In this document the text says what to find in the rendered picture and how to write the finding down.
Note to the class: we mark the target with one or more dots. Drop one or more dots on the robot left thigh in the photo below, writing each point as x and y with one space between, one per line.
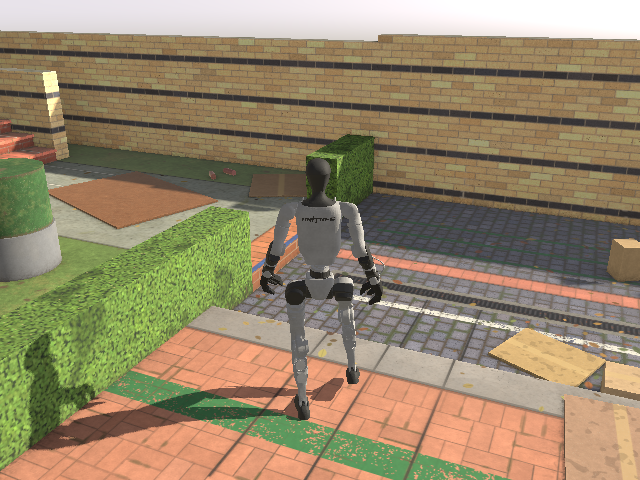
295 295

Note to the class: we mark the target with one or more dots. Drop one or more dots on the robot right forearm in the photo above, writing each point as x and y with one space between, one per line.
369 268

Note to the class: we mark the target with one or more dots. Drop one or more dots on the robot left upper arm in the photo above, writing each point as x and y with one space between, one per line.
286 213

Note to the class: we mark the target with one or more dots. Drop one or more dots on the robot right hand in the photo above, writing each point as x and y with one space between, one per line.
377 289

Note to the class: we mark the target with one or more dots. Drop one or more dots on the robot left hand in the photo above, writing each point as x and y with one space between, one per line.
273 280

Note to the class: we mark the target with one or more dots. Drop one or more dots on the robot thigh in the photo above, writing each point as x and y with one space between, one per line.
295 295
343 289

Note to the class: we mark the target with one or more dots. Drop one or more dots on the robot right thigh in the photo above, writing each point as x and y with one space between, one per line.
343 289

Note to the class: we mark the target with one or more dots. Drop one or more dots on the robot left forearm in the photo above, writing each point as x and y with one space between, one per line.
270 263

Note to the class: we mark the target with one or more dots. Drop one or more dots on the robot right upper arm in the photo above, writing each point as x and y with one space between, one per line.
351 212

